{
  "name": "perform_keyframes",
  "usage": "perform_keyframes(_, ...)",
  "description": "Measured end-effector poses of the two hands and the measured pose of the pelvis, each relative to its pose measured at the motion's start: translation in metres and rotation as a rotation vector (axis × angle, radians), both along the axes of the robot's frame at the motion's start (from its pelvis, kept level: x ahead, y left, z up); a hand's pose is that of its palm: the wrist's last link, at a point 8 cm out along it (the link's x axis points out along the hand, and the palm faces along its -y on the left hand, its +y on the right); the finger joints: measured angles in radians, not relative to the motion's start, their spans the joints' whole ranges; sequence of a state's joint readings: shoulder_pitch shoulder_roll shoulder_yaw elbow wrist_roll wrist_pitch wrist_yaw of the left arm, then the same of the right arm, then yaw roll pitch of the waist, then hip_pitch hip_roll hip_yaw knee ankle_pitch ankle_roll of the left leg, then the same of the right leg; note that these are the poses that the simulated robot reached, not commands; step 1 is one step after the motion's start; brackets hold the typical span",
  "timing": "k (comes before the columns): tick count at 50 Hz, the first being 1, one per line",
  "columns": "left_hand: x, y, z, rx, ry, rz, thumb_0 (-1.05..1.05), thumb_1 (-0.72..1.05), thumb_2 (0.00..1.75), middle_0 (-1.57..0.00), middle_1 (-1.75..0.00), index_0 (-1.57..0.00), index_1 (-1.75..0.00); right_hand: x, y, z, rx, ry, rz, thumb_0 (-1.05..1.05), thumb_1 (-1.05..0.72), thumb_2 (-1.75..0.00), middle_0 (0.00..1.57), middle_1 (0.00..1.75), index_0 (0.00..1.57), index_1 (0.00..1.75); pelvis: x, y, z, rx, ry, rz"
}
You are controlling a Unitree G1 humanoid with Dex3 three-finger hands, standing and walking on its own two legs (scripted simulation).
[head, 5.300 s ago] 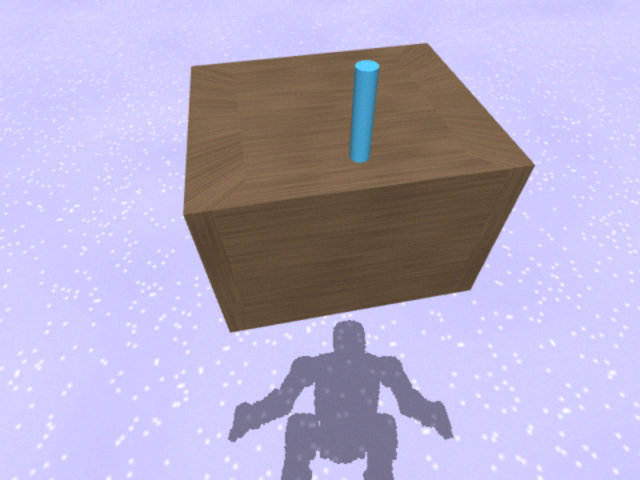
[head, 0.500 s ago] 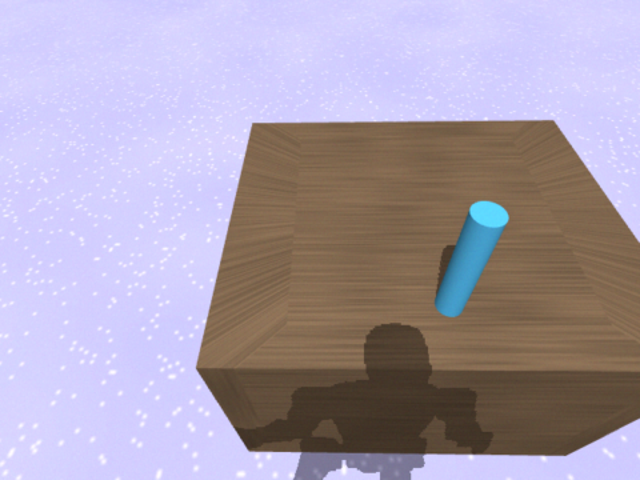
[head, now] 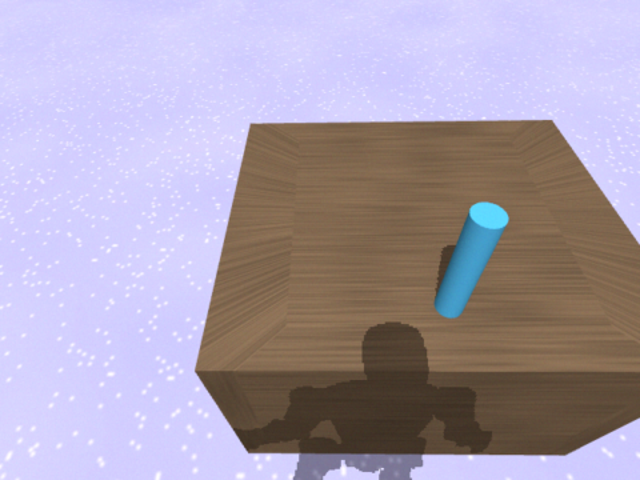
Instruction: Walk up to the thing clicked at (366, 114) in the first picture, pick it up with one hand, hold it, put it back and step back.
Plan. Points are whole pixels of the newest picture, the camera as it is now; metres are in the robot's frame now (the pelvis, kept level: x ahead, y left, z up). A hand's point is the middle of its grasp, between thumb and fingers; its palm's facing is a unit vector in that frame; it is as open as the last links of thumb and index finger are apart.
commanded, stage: stand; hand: right
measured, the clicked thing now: (465, 267) +0.45 -0.22 -0.06
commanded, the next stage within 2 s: rise first in 0.58 s
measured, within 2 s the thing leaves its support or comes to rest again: neither
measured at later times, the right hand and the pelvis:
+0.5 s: hand out of the picture +0.07 -0.25 -0.16, palm faces -0.02 +0.94 -0.33, open 7.4 cm; pelvis +0.00 +0.00 +0.00, yaw +0 degrees
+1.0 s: hand (530, 469) +0.17 -0.26 -0.12, palm faces +0.25 +0.91 -0.33, open 12.8 cm; pelvis +0.00 +0.01 -0.01, yaw -1 degrees
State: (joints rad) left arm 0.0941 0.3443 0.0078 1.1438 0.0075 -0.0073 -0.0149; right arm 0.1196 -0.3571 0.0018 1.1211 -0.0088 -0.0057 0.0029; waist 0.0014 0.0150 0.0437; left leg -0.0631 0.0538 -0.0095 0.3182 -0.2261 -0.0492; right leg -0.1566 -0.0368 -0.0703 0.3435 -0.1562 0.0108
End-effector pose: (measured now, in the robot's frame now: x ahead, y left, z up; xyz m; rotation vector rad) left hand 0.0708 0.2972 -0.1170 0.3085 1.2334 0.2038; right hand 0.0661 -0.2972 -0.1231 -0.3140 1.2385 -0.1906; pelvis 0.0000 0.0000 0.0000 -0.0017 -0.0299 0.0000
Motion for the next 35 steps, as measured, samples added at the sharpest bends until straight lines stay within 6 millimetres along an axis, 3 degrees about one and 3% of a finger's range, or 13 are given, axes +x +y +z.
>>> perform_keyframes(35, 0.0014, 0.0014, 0.0001, 0.002, 0.008, -0.007, 0.01, 0.9, 0.9, -0.2, -0.29, -0.2, -0.3, -0.0022, 0.0012, -0.0007, 0.002, 0.004, -0.009, 0.0, -0.9, -0.89, 0.2, 0.3, 0.2, 0.3, 0.002, 0.0017, 0.0, 0.0, 0.001, -0.008)
